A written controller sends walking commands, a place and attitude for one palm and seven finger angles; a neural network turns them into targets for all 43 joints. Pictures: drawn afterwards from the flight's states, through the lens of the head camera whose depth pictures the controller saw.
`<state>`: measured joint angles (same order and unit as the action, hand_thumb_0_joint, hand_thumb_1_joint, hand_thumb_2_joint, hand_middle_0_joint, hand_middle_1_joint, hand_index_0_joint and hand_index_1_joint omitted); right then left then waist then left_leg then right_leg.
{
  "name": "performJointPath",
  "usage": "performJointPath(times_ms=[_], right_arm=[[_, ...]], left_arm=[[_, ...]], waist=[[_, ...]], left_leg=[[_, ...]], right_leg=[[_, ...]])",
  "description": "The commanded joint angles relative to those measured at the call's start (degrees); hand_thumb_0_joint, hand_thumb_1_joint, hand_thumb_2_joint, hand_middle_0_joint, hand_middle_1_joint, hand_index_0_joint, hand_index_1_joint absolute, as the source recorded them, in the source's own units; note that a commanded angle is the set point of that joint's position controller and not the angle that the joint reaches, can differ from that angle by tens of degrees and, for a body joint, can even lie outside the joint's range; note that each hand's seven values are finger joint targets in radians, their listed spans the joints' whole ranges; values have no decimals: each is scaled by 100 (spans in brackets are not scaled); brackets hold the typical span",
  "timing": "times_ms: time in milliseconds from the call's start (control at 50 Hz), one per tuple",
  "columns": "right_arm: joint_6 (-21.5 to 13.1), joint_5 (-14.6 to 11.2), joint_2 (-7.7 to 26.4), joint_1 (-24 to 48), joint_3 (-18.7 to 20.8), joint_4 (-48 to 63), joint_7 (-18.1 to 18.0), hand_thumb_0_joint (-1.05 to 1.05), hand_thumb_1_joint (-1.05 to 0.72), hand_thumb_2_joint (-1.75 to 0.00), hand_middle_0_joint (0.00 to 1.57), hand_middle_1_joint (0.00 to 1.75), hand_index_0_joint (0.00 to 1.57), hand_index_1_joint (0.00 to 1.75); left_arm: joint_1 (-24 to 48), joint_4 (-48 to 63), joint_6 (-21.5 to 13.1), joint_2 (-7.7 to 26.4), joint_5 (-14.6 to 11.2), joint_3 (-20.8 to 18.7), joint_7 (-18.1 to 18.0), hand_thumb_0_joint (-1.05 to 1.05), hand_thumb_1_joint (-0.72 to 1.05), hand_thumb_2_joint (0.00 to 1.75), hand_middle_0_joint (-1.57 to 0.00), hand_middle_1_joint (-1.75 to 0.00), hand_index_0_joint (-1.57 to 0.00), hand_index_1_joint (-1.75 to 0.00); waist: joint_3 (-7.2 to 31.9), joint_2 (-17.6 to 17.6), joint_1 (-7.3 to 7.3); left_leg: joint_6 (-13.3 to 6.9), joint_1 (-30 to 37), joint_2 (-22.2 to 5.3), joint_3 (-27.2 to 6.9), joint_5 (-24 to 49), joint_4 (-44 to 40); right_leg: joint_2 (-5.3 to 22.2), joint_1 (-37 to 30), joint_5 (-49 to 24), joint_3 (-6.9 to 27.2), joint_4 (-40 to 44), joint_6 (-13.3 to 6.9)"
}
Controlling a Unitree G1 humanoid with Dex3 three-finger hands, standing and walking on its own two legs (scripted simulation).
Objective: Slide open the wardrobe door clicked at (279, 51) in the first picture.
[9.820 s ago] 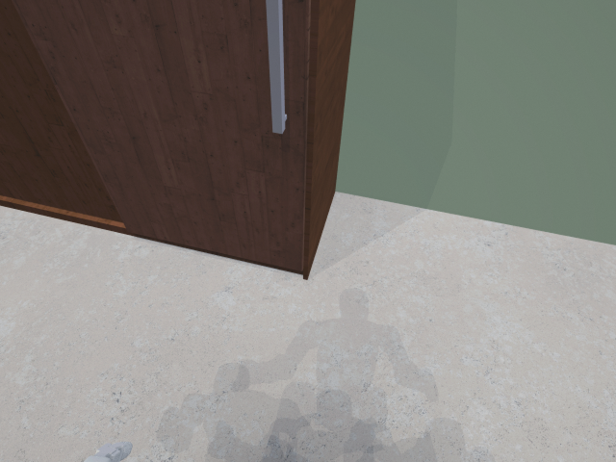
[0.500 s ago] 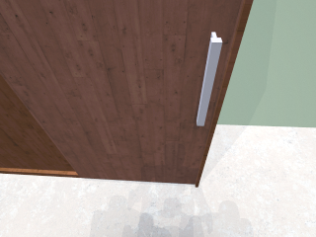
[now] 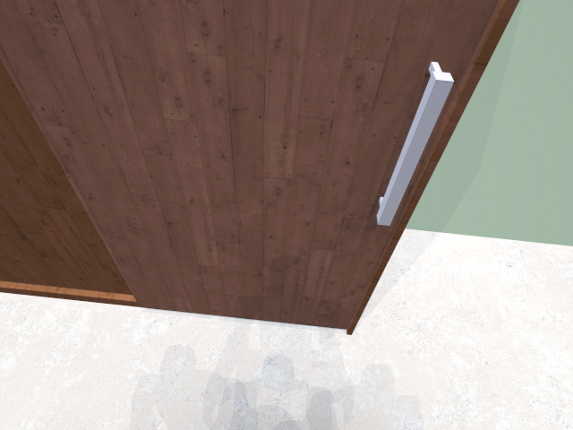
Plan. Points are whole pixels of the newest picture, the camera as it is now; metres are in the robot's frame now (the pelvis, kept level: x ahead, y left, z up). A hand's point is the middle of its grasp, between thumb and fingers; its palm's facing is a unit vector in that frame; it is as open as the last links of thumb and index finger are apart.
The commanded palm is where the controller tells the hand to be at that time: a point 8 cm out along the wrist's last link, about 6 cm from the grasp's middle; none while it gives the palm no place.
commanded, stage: come to a stop and stand still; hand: right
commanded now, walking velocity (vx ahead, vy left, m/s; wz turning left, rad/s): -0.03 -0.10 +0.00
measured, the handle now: (405, 154) +0.56 -0.18 +0.09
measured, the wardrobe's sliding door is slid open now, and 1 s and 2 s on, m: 0.00 0.00 0.00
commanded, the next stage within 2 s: look again from close up in 0.70 s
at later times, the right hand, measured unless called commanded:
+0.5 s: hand out of the picture +0.00 -0.21 -0.18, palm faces +0.02 +0.98 -0.18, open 7.3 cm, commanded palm none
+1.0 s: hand out of the picture -0.04 -0.21 -0.18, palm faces +0.00 +0.98 -0.22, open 7.3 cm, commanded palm none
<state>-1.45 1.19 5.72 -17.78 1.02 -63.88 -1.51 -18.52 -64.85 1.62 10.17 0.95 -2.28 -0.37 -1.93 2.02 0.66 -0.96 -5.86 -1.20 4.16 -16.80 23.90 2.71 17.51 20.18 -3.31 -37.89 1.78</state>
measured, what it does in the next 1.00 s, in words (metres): steps on the spot: right foot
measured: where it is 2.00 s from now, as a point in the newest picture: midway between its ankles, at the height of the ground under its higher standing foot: outside the picture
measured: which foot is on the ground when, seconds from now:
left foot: down 0.00-1.00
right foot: up 0.00-0.08, down 0.10-1.00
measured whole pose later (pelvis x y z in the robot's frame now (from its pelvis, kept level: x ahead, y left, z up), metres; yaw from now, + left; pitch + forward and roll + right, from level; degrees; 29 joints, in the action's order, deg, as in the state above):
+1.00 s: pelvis -0.02 -0.04 -0.01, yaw +0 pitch -1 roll +0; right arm -1.0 1.3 7.8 -18.1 -1.1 -63.2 -2.0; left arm -17.6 -60.9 -0.1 9.3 1.0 -0.5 -0.1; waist -2.4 2.6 -0.5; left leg 1.7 -11.3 -4.3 3.0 -18.0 30.3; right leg 0.0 16.6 12.5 -6.2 -29.8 -2.9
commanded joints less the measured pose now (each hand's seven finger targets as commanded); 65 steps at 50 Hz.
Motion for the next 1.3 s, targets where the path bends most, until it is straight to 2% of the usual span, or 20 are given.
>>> performJointPath(times_ms=[0, 40, 60, 80, 100, 140, 200, 280, 400, 720, 760, 780, 800, 820, 840, 860, 940, 1020, 1160, 1280], right_arm=[[-6, -2, 1056, -346, 226, 129, -136, 0, -90, -90, 20, 30, 20, 30], [25, -33, 980, -252, 199, 114, -140, 0, -90, -90, 20, 30, 20, 30], [46, -44, 878, -243, 181, 135, -132, 0, -90, -90, 20, 30, 20, 30], [59, -51, 705, -356, 141, 122, -138, 0, -90, -90, 20, 30, 20, 30], [83, -50, 597, -397, 97, 104, -161, 0, -90, -90, 20, 30, 20, 30], [150, -30, 556, -318, 55, 21, -165, 0, -90, -90, 20, 30, 20, 30], [168, -32, 552, -381, 3, -75, -142, 0, -90, -90, 20, 30, 20, 30], [151, -29, 646, -362, -18, -124, -136, 0, -90, -90, 20, 30, 20, 30], [149, -22, 728, -296, -39, -86, -116, 0, -90, -90, 20, 30, 20, 30], [129, -40, 787, -324, -57, -39, -104, 0, -90, -90, 20, 30, 20, 30], [120, -35, 792, -359, -61, -47, -109, 0, -90, -90, 20, 30, 20, 30], [-29, 91, 862, -350, -170, -13, -292, 0, -90, -90, 20, 30, 20, 30], [-38, 13, 1094, -214, -63, 257, -241, 0, -90, -90, 20, 30, 20, 30], [4, 11, 1023, -196, -55, 289, -181, 0, -90, -90, 20, 30, 20, 30], [22, 5, 971, -322, -85, 286, -145, 0, -90, -90, 20, 30, 20, 30], [-4, 10, 908, -401, -81, 287, -116, 0, -90, -90, 20, 30, 20, 30], [-4, -2, 739, -416, -124, 275, -85, 0, -90, -90, 20, 30, 20, 30], [-30, -9, 800, -326, -113, 326, -84, 0, -90, -90, 20, 30, 20, 30], [-44, -7, 982, -313, -79, 387, -80, 0, -90, -90, 20, 30, 20, 30], [-60, -22, 1093, -261, -33, 424, -73, 0, -90, -90, 20, 30, 20, 30]], left_arm=[[185, 407, -123, 197, -44, 6, -60, 0, 90, 90, -20, -30, -20, -30], [-37, 283, -177, 159, -55, 11, -85, 0, 90, 90, -20, -30, -20, -30], [-186, 215, -237, 286, -51, 1, -101, 0, 90, 90, -20, -30, -20, -30], [-271, 185, -285, 428, -39, -25, -133, 0, 90, 90, -20, -30, -20, -30], [-253, 163, -271, 548, -43, -41, -163, 0, 90, 90, -20, -30, -20, -30], [-9, 167, -247, 497, -63, -19, -180, 0, 90, 90, -20, -30, -20, -30], [195, 193, -249, 428, -75, 25, -207, 0, 90, 90, -20, -30, -20, -30], [195, 205, -273, 425, -72, 40, -202, 0, 90, 90, -20, -30, -20, -30], [270, 231, -287, 459, -65, 45, -170, 0, 90, 90, -20, -30, -20, -30], [42, 84, -293, 445, -67, 59, -127, 0, 90, 90, -20, -30, -20, -30], [2, 63, -290, 437, -73, 50, -124, 0, 90, 90, -20, -30, -20, -30], [253, 499, -364, 672, -59, 145, -51, 0, 90, 90, -20, -30, -20, -30], [-9, 563, -328, 441, -15, 125, -11, 0, 90, 90, -20, -30, -20, -30], [-24, 554, -311, 512, 0, 95, -18, 0, 90, 90, -20, -30, -20, -30], [-85, 609, -286, 567, 3, 100, -14, 0, 90, 90, -20, -30, -20, -30], [-6, 670, -307, 536, 25, 103, -5, 0, 90, 90, -20, -30, -20, -30], [-36, 756, -281, 522, -4, 79, -26, 0, 90, 90, -20, -30, -20, -30], [-89, 701, -310, 519, -14, 93, -28, 0, 90, 90, -20, -30, -20, -30], [-11, 615, -333, 551, -20, 114, -34, 0, 90, 90, -20, -30, -20, -30], [148, 562, -360, 592, -22, 120, -53, 0, 90, 90, -20, -30, -20, -30]], waist=[[-290, -1074, 96], [-1, -895, -29], [185, -582, -47], [460, -185, -38], [442, 10, -24], [136, 218, -13], [-170, 123, 30], [-42, 6, -22], [-178, -199, -20], [-298, -182, -14], [-278, -234, -8], [-522, 37, -24], [-200, 115, -159], [-306, 390, -151], [-194, 432, -140], [-6, 765, -61], [-96, -192, -84], [-237, -500, -124], [-339, -491, -109], [-132, -387, -65]], left_leg=[[-688, -18, -1603, -1057, 2864, -427], [-411, -266, -1256, -794, 2791, 24], [-207, -476, -930, -563, 2394, 320], [-22, -701, -679, -347, 1803, 447], [75, -769, -538, -281, 1007, 315], [181, -705, -475, -184, 477, 105], [191, -604, -503, -268, 728, -83], [174, -473, -575, -315, 960, -197], [197, -448, -603, -331, 775, -375], [173, -405, -597, -360, 574, -526], [167, -386, -591, -371, 604, -546], [32, -722, -680, -596, 1116, -392], [-92, -676, -649, -489, 14, -196], [-129, -799, -503, -389, -418, -17], [-129, -763, -347, -282, -614, 131], [-127, -645, -328, -217, -358, 278], [-116, -904, -328, -322, -420, 152], [-88, -1117, -420, -488, -310, 14], [-87, -1195, -490, -631, -119, -164], [-104, -995, -538, -695, 397, -192]], right_leg=[[78, 190, -139, 17, 454, 12], [-17, -695, -1105, -67, 1364, -22], [185, -1175, -2093, 113, 1396, -123], [549, -1610, -3225, 366, 1122, -303], [776, -1629, -3520, 484, 1048, -464], [766, -1299, -3056, 583, 1332, -563], [639, -1084, -2835, 547, 1502, -519], [547, -1204, -2721, 474, 1587, -423], [505, -1060, -1979, 504, 1882, -375], [464, -805, -861, 557, 2282, -335], [459, -811, -907, 552, 2242, -343], [463, -353, -2244, 425, 1181, -217], [310, -357, -972, 459, 1360, -236], [326, -134, -189, 546, 1644, -305], [376, 53, 370, 709, 1841, -362], [367, 40, 225, 790, 1878, -401], [409, -39, 360, 730, 1882, -470], [360, -204, -136, 565, 1758, -448], [317, -368, -647, 328, 1616, -401], [341, -521, -1158, 230, 1473, -370]])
